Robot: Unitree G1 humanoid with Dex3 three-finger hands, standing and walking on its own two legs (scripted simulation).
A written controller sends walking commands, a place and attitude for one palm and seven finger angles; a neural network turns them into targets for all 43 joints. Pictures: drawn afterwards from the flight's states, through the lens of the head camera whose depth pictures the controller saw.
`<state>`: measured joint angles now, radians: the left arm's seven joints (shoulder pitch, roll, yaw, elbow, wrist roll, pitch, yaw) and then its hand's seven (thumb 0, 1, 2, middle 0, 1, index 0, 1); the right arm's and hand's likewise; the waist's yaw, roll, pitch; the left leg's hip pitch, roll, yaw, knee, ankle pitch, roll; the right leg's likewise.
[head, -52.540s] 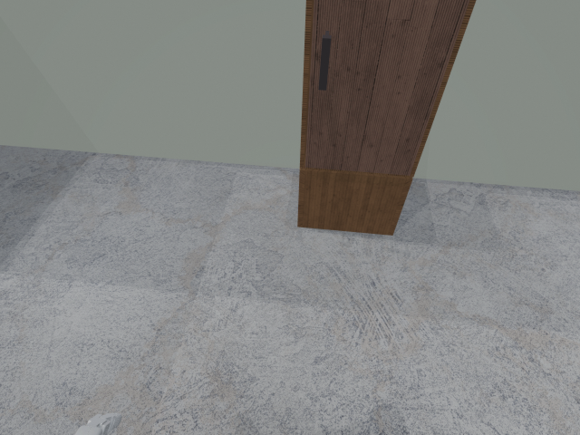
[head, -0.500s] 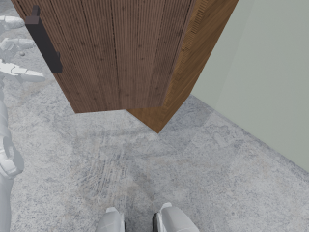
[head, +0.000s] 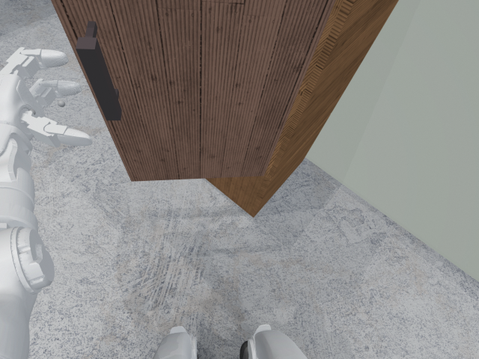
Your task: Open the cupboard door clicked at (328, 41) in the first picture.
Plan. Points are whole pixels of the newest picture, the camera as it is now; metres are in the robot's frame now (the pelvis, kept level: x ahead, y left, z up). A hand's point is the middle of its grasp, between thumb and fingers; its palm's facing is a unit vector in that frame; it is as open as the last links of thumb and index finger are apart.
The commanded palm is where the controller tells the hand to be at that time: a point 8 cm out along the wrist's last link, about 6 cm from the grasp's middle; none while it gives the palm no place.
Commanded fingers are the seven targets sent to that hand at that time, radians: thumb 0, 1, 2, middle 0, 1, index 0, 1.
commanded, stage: move the hooked fingers beside the handle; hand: left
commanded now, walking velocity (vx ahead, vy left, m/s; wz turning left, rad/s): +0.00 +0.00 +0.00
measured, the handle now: (103, 74) +0.56 +0.19 +0.09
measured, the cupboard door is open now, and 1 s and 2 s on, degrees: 46 46 46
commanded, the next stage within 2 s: slide the fingers in behind the handle in 0.26 s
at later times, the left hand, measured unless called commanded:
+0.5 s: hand (63, 99) +0.50 +0.24 +0.09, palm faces +0.02 -1.00 +0.00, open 14.0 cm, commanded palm +0.49 +0.28 +0.09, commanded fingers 0.00 -0.50 0.30 -0.30 -1.20 -0.30 -1.20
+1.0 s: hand (85, 99) +0.50 +0.21 +0.09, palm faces +0.02 -1.00 +0.02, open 14.0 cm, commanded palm +0.48 +0.25 +0.09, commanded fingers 0.00 -0.50 0.30 -0.30 -1.20 -0.30 -1.20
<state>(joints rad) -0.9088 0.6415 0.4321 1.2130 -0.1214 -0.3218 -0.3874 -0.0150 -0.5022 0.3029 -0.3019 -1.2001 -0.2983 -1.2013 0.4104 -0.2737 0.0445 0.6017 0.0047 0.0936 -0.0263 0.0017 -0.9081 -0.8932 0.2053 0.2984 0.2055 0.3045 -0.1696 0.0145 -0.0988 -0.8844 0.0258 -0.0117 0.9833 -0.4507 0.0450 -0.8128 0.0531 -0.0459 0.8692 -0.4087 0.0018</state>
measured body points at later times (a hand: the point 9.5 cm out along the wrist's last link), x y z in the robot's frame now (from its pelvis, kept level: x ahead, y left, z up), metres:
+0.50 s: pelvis -0.01 +0.00 +0.00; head +0.12 +0.03 +0.42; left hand +0.50 +0.30 +0.09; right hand -0.04 -0.27 -0.10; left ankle +0.00 +0.08 -0.68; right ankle +0.00 -0.13 -0.68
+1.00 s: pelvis +0.00 +0.00 +0.00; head +0.11 +0.03 +0.43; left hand +0.49 +0.27 +0.10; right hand -0.01 -0.26 -0.11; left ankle +0.00 +0.08 -0.68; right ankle +0.00 -0.13 -0.68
